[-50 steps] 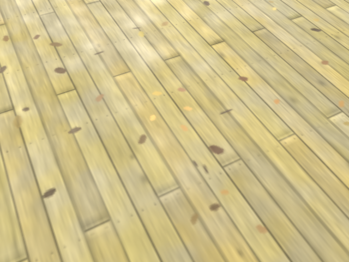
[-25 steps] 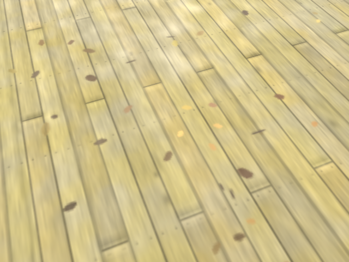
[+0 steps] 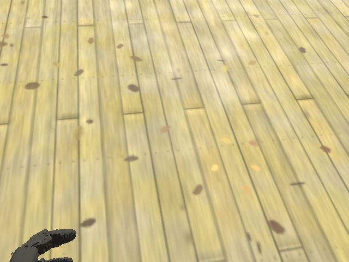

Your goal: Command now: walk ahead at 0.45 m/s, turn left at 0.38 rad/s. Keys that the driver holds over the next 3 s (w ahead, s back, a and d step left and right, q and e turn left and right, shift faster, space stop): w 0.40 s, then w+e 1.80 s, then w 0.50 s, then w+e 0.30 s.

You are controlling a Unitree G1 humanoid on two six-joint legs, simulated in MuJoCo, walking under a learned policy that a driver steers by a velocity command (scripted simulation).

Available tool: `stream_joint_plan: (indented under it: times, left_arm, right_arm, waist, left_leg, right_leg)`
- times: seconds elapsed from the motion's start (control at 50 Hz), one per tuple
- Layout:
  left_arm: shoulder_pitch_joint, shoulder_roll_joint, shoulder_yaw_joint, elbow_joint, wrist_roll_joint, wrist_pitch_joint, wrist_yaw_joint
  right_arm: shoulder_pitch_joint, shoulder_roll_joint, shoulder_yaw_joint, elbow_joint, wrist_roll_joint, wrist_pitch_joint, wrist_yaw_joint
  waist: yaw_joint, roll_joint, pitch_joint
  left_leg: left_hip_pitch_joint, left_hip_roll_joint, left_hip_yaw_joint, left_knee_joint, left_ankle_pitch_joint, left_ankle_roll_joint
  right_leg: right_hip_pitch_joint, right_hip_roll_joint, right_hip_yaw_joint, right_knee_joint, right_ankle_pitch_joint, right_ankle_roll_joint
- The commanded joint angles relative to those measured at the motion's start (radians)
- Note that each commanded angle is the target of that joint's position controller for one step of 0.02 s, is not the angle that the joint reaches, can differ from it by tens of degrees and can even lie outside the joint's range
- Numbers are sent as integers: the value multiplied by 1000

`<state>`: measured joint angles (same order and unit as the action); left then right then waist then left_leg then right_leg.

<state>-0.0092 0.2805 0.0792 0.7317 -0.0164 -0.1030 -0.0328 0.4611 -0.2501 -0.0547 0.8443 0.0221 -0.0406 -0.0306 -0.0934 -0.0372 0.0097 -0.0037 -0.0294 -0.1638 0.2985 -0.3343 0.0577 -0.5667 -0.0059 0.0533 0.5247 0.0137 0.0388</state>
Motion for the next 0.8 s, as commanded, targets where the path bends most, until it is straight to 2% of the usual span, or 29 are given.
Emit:
stream_joint_plan:
  times: [0.02,0.06,0.08,0.1,0.12,0.14,0.16,0.18,0.2,0.22,0.24,0.28,0.3,0.34,0.4,0.42,0.46,0.52,0.54,0.56,0.58,0.6,0.62,0.64,0.66,0.68,0.7,0.74,0.8]
  left_arm:
    - [-154,67,3,-104,-4,-34,-13]
    - [-71,103,16,-85,-1,-38,-9]
    - [35,135,32,-53,5,-39,0]
    - [201,175,45,-21,17,-38,6]
    - [373,256,65,8,33,-33,12]
    - [418,222,56,54,17,-28,-3]
    - [347,146,32,45,-2,-25,-2]
    - [286,111,21,36,1,-17,4]
    - [240,93,12,38,11,-12,5]
    - [213,71,3,36,21,-12,5]
    - [204,70,1,40,27,-13,6]
    - [214,83,3,56,16,-19,9]
    - [221,100,6,64,12,-21,11]
    - [234,127,12,74,6,-17,17]
    - [274,148,13,91,-4,-7,23]
    - [310,154,14,103,-9,-3,23]
    - [357,164,14,125,-18,7,25]
    - [371,187,20,136,-18,27,33]
    - [359,193,21,135,-17,32,34]
    - [359,174,12,133,-9,35,35]
    - [350,118,-10,107,11,33,33]
    - [486,-5,-46,87,6,19,33]
    - [474,75,-30,106,-21,9,31]
    - [386,147,-8,82,-40,8,31]
    - [328,143,-7,70,-33,12,34]
    - [301,133,-3,64,-19,19,36]
    - [312,118,2,68,-15,33,36]
    - [322,70,-4,63,-17,59,33]
    - [271,54,-5,30,-9,77,31]
  right_arm:
    - [42,-176,-46,-30,2,-2,-6]
    - [17,-187,-51,-36,-1,3,-5]
    - [3,-178,-48,-42,-3,4,-3]
    - [-23,-156,-37,-64,-14,3,0]
    - [51,-79,-14,-85,-23,-7,2]
    - [115,-62,-4,-78,9,-23,3]
    - [26,-157,-26,-82,29,-33,7]
    - [-79,-171,-28,-103,26,-38,11]
    - [-137,-156,-27,-116,10,-43,14]
    - [-154,-152,-33,-118,-5,-42,16]
    - [-138,-132,-31,-115,-6,-38,21]
    - [-138,-91,-21,-118,-7,-30,25]
    - [-169,-83,-16,-133,-12,-30,25]
    - [-244,-73,-6,-160,-22,-34,28]
    - [-359,-57,6,-187,-17,-46,42]
    - [-401,-60,7,-200,-14,-48,46]
    - [-452,-74,4,-225,-7,-52,53]
    - [-444,-120,-12,-234,-7,-62,60]
    - [-388,-139,-23,-222,-7,-65,58]
    - [-265,-178,-45,-186,-10,-65,51]
    - [-95,-242,-67,-161,-27,-64,40]
    - [-14,-335,-87,-144,-42,-52,37]
    - [3,-245,-67,-138,-35,-48,41]
    - [-68,-189,-48,-143,-28,-49,39]
    - [-137,-158,-37,-147,-27,-50,39]
    - [-195,-127,-28,-145,-29,-53,42]
    - [-234,-106,-22,-142,-34,-60,43]
    - [-266,-107,-29,-129,-34,-74,44]
    - [-264,-137,-42,-103,-36,-85,35]
  waist:
    - [-6,191,73]
    - [44,219,41]
    - [97,206,-32]
    - [176,178,-171]
    - [192,-43,-355]
    - [168,-285,-401]
    - [175,-162,-214]
    - [169,-73,-102]
    - [141,-12,-27]
    - [116,-16,-6]
    - [95,-39,-5]
    - [81,-52,3]
    - [82,-44,18]
    - [98,-28,34]
    - [138,-21,44]
    - [156,-17,48]
    - [163,-18,57]
    - [127,-30,41]
    - [86,-35,11]
    - [24,-24,-68]
    - [-51,32,-212]
    - [-5,305,-381]
    - [-29,298,-409]
    - [-25,224,-238]
    - [-2,173,-153]
    - [28,150,-86]
    - [61,163,-49]
    - [91,147,-17]
    - [103,105,20]
  left_leg:
    - [-11,244,-171,-48,303,125]
    - [9,242,-159,30,529,105]
    - [3,198,-118,150,701,82]
    - [-110,156,-84,359,690,53]
    - [-427,27,-12,720,340,-12]
    - [-647,-54,-22,947,-230,-36]
    - [-746,12,-46,1027,-192,-29]
    - [-745,60,-6,1011,-107,-20]
    - [-717,96,28,950,-46,-20]
    - [-679,129,39,890,-5,-20]
    - [-636,143,47,859,14,-24]
    - [-622,158,74,788,28,-38]
    - [-639,163,85,734,53,-49]
    - [-645,166,105,596,162,-63]
    - [-565,127,148,377,345,-64]
    - [-541,112,155,337,377,-67]
    - [-528,97,139,275,389,-62]
    - [-469,77,126,208,311,-40]
    - [-375,61,141,182,288,-24]
    - [-189,49,157,167,277,1]
    - [87,184,40,212,287,57]
    - [427,454,-380,148,153,200]
    - [399,462,-548,40,0,221]
    - [278,427,-395,20,-24,177]
    - [150,387,-270,-3,33,151]
    - [34,351,-179,-41,103,139]
    - [-52,322,-98,-81,154,126]
    - [-134,315,-7,-139,232,134]
    - [-139,319,105,-179,323,144]
  right_leg:
    - [2,10,-29,-49,-16,-22]
    - [121,32,-60,-76,-73,-62]
    - [274,45,-77,-103,-60,-97]
    - [544,-41,3,-53,-51,-158]
    - [934,-269,355,-43,-139,-285]
    - [1018,-404,723,-212,-331,-371]
    - [880,-370,642,-249,-439,-328]
    - [736,-324,478,-260,-388,-293]
    - [601,-279,377,-290,-281,-278]
    - [528,-243,309,-313,-199,-266]
    - [481,-225,269,-336,-153,-266]
    - [431,-217,208,-376,-76,-284]
    - [416,-218,181,-394,-42,-291]
    - [405,-201,119,-412,6,-285]
    - [386,-156,32,-409,37,-248]
    - [390,-161,39,-402,32,-244]
    - [435,-189,71,-373,27,-235]
    - [516,-229,120,-291,60,-205]
    - [513,-218,113,-221,141,-189]
    - [476,-169,82,-73,223,-163]
    - [322,-108,41,196,75,-123]
    - [-28,38,-38,567,-448,-55]
    - [-131,19,74,716,-600,-55]
    - [-204,-28,71,766,-533,-63]
    - [-192,-73,46,746,-450,-64]
    - [-160,-98,41,698,-395,-61]
    - [-104,-124,49,660,-353,-59]
    - [-55,-136,41,629,-312,-51]
    - [-108,-142,53,533,-205,-35]
